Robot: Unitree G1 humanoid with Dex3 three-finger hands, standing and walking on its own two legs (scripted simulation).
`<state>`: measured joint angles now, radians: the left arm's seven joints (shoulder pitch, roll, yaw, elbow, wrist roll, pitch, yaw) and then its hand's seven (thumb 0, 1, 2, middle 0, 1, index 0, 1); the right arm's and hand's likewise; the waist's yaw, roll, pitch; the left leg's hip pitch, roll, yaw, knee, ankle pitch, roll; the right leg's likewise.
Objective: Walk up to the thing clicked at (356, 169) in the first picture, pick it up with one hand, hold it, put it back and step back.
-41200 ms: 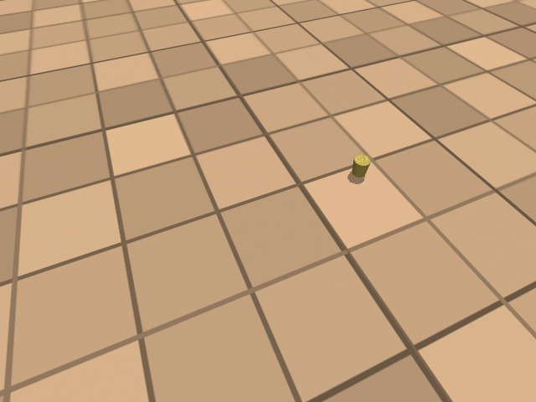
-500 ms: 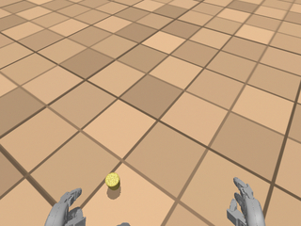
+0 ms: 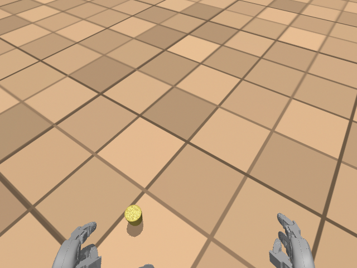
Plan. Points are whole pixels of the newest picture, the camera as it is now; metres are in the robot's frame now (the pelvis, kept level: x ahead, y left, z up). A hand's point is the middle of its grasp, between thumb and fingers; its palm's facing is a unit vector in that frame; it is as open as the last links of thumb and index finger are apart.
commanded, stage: home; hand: left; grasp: from above
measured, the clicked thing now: (134, 216) +0.48 +0.23 -0.67
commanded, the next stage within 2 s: stand in 0.42 s
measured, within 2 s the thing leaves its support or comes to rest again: neither
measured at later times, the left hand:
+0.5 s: hand (98, 264) +0.16 +0.18 -0.04, palm faces +0.04 -0.98 -0.20, open 7.4 cm
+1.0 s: hand out of the picture +0.05 +0.25 -0.11, palm faces +0.05 -0.94 -0.33, open 7.4 cm
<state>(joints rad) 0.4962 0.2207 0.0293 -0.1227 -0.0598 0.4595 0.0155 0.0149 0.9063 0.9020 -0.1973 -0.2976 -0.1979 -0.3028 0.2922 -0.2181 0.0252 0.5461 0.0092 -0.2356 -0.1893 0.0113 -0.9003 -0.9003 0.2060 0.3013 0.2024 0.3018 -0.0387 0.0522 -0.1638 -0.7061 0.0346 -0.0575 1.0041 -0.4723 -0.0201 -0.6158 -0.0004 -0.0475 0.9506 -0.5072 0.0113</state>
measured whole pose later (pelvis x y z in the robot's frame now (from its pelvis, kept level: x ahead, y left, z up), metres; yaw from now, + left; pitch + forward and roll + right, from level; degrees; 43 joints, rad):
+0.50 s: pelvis +0.00 +0.00 +0.00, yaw +0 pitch +10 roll -2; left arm 0.50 0.22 0.03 -0.13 -0.06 0.45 0.02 0.02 0.91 0.90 -0.20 -0.30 -0.20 -0.30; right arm 0.29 -0.22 0.02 0.53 0.01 -0.23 -0.19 0.01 -0.90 -0.90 0.21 0.30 0.20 0.30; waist -0.04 0.05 -0.16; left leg -0.71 0.03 -0.06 1.01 -0.47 -0.02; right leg -0.62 0.00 -0.05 0.96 -0.51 0.01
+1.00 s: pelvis +0.00 +0.01 +0.05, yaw +0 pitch -2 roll +0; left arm 0.23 0.28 0.04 0.97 0.03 0.03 0.04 0.01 0.91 0.90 -0.20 -0.30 -0.20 -0.30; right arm 0.18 -0.28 -0.04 1.01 -0.04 -0.01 -0.02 0.01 -0.90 -0.90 0.20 0.30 0.20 0.30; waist 0.02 0.01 0.06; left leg -0.25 -0.01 -0.02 0.56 -0.28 0.00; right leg -0.19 -0.04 -0.02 0.55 -0.32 0.03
